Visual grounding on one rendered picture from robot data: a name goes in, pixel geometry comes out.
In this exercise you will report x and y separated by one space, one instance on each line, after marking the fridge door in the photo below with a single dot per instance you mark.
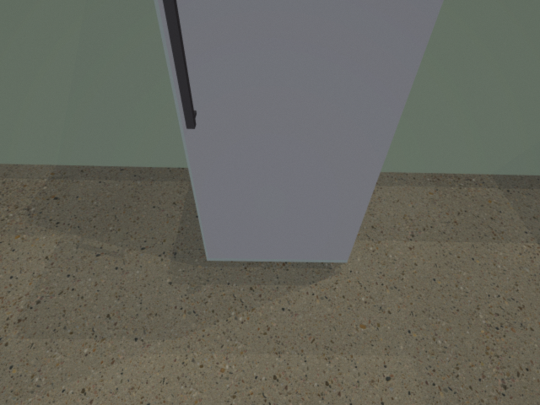
297 104

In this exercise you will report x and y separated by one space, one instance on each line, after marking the handle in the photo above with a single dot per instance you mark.
174 28

